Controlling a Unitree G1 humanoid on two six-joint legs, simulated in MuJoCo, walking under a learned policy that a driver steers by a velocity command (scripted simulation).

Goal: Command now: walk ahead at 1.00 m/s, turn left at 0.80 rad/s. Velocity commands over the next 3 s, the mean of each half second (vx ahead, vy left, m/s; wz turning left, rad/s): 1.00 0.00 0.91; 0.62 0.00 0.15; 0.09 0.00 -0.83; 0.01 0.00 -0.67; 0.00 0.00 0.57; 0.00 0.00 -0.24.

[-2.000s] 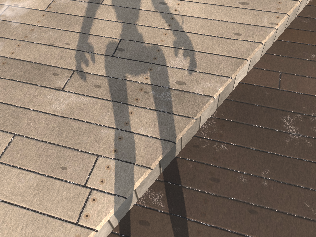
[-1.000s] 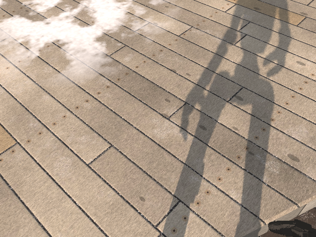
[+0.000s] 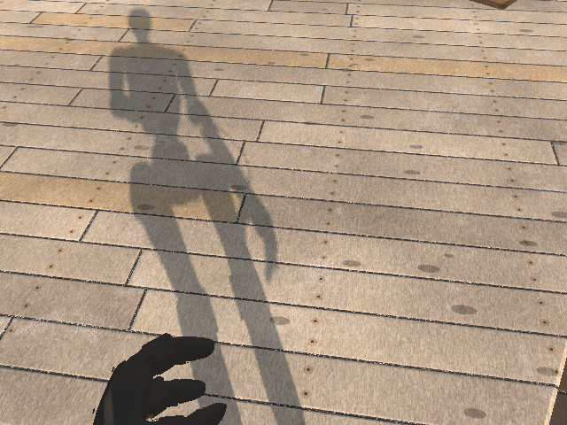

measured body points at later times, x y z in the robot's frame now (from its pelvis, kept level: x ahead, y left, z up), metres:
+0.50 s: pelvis +0.43 -0.01 +0.04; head +0.45 +0.01 +0.49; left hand +0.30 +0.28 -0.07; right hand +0.76 -0.16 -0.01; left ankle +0.39 +0.07 -0.59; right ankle +0.44 -0.15 -0.69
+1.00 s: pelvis +0.74 +0.19 +0.05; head +0.79 +0.22 +0.49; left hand +0.68 +0.46 -0.08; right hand +0.95 +0.02 -0.08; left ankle +0.71 +0.26 -0.69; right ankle +0.90 +0.14 -0.62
